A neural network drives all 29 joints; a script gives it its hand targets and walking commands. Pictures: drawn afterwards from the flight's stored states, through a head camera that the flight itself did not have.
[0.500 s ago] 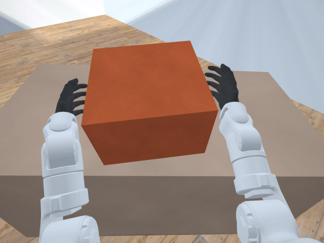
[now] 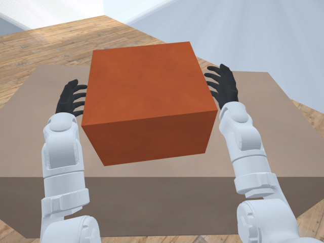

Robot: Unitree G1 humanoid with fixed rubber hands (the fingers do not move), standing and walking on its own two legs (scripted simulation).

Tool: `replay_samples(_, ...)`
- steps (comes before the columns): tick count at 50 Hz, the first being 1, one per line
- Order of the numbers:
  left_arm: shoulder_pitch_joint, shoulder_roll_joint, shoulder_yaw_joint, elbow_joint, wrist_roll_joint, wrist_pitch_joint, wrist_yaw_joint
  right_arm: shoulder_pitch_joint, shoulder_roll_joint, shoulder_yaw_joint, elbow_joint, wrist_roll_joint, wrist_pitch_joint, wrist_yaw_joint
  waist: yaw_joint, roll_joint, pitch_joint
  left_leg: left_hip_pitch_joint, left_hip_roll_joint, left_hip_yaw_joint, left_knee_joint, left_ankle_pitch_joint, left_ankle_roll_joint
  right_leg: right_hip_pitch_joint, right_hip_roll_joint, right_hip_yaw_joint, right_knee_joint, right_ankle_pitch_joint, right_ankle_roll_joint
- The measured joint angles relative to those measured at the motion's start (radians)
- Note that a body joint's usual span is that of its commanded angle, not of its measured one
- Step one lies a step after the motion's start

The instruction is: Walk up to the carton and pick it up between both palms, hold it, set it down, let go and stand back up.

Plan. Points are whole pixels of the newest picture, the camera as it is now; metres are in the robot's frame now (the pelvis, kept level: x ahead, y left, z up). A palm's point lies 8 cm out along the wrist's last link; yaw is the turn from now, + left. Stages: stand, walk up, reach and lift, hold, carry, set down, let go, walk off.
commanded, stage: hold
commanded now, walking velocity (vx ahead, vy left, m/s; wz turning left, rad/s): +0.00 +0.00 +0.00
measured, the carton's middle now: (148, 101) +0.44 +0.00 +0.13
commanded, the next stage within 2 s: set down in 1.34 s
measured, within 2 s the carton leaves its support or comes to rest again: neither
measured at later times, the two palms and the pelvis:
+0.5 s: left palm (66, 116) +0.34 +0.19 +0.17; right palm (226, 101) +0.35 -0.17 +0.20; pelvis +0.00 +0.00 +0.00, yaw +0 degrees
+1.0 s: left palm (67, 113) +0.35 +0.19 +0.18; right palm (227, 98) +0.36 -0.18 +0.20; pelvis +0.00 +0.00 +0.00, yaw +0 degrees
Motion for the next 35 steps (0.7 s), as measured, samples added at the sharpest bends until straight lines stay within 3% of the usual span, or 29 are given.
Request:
replay_samples(24, 0.025, 0.001, -0.005, -0.038, -0.002, 0.008, -0.004, 0.019, -0.002, 0.019, -0.026, 0.016, 0.000, -0.008, -0.003, 0.000, 0.020, 0.011, 0.001, 0.000, 0.004, -0.005, -0.001, 0.014, 0.002, -0.001, -0.003, 0.000, -0.001)
replay_samples(35, -0.027, 0.003, 0.003, 0.032, 0.000, -0.004, 0.001, -0.015, 0.011, -0.030, 0.021, -0.024, -0.003, 0.010, 0.002, 0.005, -0.005, -0.006, -0.003, -0.002, -0.002, 0.005, 0.002, -0.012, -0.002, -0.002, 0.012, -0.002, -0.001)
